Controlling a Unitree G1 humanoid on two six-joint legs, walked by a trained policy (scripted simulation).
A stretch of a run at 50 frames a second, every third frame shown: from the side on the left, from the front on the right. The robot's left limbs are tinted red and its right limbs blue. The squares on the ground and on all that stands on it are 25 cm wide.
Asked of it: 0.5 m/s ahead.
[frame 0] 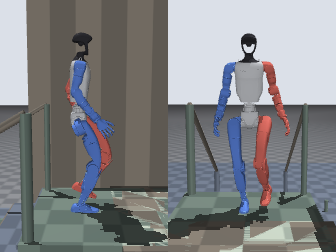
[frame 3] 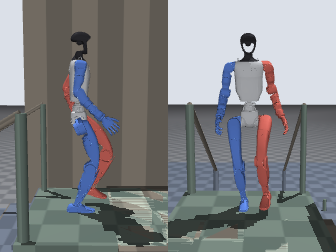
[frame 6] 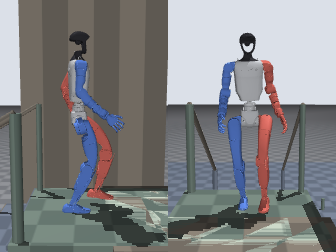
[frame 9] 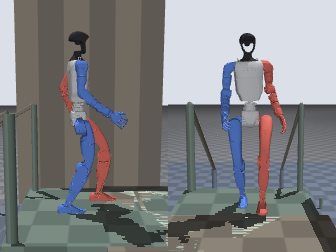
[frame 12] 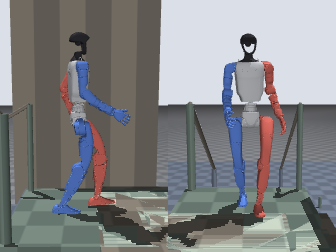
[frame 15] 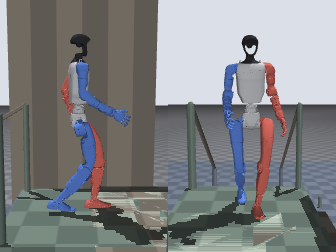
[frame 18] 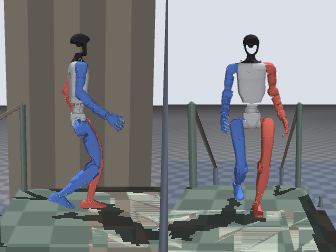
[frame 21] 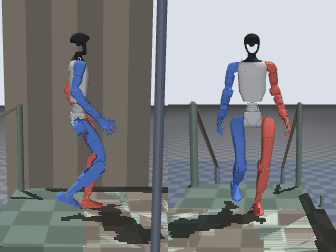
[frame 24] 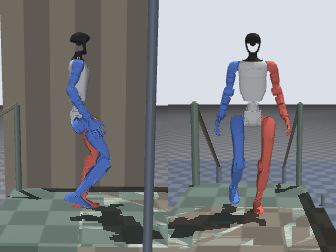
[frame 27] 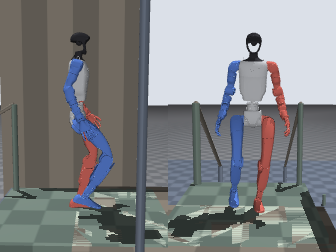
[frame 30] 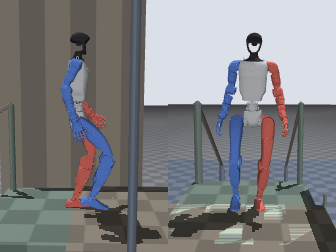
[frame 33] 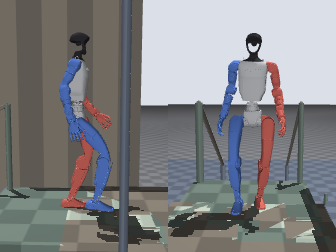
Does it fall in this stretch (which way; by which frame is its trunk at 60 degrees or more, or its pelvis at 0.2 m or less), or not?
no
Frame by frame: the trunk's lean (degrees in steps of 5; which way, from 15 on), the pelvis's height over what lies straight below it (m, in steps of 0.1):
0: 5, 0.8
3: 0, 0.8
6: 0, 0.8
9: 5, 0.8
12: 0, 0.8
15: 0, 0.7
18: 0, 0.8
21: 0, 0.8
24: 0, 0.8
27: 0, 0.8
30: 5, 0.8
33: 5, 0.8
